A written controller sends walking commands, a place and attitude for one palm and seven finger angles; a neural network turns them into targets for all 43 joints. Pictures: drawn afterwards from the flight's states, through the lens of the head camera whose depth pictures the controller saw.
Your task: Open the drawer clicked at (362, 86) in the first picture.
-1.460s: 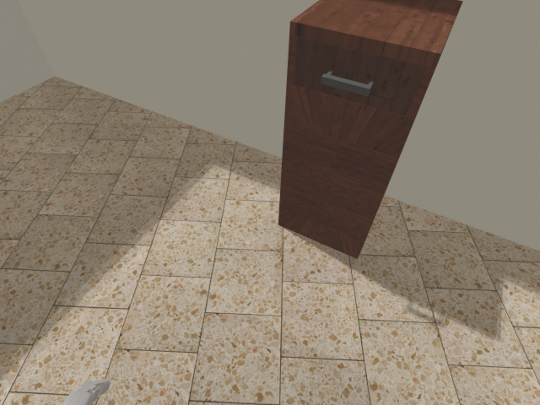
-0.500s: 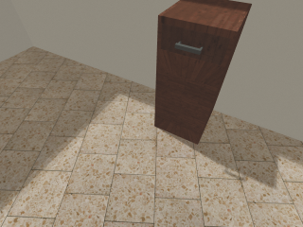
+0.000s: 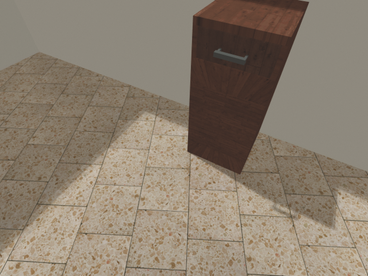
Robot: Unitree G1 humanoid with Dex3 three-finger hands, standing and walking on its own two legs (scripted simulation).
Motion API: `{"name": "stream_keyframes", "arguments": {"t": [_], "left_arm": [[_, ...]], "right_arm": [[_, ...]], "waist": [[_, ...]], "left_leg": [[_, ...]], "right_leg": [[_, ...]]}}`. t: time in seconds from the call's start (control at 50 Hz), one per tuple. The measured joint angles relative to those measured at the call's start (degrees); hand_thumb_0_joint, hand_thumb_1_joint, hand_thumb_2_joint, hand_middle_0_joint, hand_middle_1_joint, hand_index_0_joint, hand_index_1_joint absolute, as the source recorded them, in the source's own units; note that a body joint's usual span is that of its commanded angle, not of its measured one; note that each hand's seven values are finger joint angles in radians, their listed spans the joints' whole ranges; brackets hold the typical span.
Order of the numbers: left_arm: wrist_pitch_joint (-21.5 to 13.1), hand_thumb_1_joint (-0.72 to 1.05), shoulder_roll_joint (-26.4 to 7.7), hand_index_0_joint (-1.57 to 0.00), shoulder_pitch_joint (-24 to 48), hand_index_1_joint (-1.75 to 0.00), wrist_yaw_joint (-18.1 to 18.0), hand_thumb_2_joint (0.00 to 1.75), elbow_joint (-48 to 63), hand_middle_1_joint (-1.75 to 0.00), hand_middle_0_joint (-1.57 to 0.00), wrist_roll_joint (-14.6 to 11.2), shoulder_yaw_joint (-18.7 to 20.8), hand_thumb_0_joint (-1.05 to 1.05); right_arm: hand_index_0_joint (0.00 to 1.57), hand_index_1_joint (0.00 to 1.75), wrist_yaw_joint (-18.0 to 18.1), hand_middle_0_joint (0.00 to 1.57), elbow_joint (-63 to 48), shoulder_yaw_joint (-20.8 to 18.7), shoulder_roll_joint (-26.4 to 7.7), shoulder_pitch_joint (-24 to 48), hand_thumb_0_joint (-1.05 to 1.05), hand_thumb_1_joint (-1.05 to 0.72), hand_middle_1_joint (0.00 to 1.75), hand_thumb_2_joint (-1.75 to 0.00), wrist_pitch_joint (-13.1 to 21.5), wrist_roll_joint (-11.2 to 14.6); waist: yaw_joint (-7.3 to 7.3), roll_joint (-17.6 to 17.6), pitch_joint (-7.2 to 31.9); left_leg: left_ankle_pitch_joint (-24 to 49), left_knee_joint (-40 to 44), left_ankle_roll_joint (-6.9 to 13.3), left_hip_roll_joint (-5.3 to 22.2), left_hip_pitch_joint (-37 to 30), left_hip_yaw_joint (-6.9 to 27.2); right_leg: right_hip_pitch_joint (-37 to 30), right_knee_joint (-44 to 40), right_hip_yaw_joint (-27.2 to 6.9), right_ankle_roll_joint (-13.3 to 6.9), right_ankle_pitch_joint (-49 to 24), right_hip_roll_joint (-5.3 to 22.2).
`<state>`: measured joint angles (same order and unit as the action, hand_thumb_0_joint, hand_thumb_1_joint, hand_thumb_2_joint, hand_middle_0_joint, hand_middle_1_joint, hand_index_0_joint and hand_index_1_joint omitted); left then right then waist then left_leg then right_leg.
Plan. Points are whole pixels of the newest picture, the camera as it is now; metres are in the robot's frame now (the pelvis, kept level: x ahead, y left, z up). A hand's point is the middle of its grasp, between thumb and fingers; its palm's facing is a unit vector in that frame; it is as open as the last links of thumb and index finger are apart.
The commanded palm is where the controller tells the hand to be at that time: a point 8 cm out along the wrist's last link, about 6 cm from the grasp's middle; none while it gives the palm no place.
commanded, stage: turn to face it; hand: left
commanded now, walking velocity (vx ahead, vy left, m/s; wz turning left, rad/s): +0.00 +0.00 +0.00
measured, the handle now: (231, 55) +0.93 -0.14 +0.02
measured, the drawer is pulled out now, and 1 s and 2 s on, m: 0.00 0.00 0.00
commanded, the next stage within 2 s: take the last steps up to it in 0.98 s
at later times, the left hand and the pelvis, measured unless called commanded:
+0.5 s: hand out of the picture +0.06 +0.18 -0.18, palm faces -0.15 -0.95 -0.28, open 7.4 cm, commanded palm none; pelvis -0.01 -0.02 -0.03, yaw -11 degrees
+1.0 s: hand out of the picture +0.09 +0.19 -0.18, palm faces -0.25 -0.95 -0.21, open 7.4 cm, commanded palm none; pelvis -0.02 +0.02 -0.01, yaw -19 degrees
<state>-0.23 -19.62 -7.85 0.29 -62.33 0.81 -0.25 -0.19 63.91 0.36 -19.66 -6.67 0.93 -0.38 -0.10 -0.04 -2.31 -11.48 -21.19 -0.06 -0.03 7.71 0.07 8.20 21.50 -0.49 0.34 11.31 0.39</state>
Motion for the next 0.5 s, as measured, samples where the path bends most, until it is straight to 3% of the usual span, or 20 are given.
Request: {"name": "stream_keyframes", "arguments": {"t": [0.2, 0.36, 0.44, 0.5], "left_arm": [[0.8, 0.9, 0.2, -0.2, -0.3, -0.3, -0.2, 0.89, 0.9, -0.3, -0.2, 0.0, 0.4, 0.01], [3.4, 0.9, 2.8, -0.2, -2.8, -0.3, 0.2, 0.89, 4.5, -0.3, -0.2, 0.3, 1.4, 0.01], [4.1, 0.9, 4.7, -0.2, -4.0, -0.3, 0.7, 0.89, 6.2, -0.3, -0.2, 0.4, 2.1, 0.01], [3.2, 0.9, 6.4, -0.2, -5.5, -0.3, 0.9, 0.89, 7.4, -0.3, -0.2, 0.8, 2.4, 0.01]], "right_arm": [[0.2, 0.3, 0.5, 0.2, -1.0, -0.3, 0.4, 0.9, 0.01, -0.91, 0.3, -0.9, -0.2, -0.1], [0.2, 0.3, 1.2, 0.2, -5.7, -1.2, 4.5, -0.2, 0.0, -0.91, 0.3, -0.9, -1.6, -0.3], [0.2, 0.3, 1.0, 0.2, -6.9, -1.7, 6.0, -1.1, 0.0, -0.9, 0.3, -0.9, -1.9, -0.4], [0.2, 0.3, 1.0, 0.21, -7.3, -2.3, 5.9, -1.8, 0.0, -0.9, 0.3, -0.9, -2.7, -0.4]], "waist": [[0.74, -0.1, -0.3], [0.97, 1.0, -1.8], [1.6, 0.9, -3.4], [1.64, -1.3, -3.6]], "left_leg": [[-0.8, -0.9, 0.0, 0.4, 0.4, -1.2], [-4.6, -7.8, -0.2, 1.5, 3.9, -5.6], [-6.8, -11.5, -0.7, 2.8, 4.5, -8.5], [-10.6, -19.1, -1.9, 5.1, 7.5, -8.4]], "right_leg": [[1.0, 1.1, -1.2, 0.1, 0.3, -0.4], [7.8, 11.1, -5.1, -0.2, 3.8, -1.8], [11.2, 20.8, -1.4, 0.0, 11.1, -0.8], [10.4, 18.8, 0.9, -1.7, 6.6, -1.4]]}}
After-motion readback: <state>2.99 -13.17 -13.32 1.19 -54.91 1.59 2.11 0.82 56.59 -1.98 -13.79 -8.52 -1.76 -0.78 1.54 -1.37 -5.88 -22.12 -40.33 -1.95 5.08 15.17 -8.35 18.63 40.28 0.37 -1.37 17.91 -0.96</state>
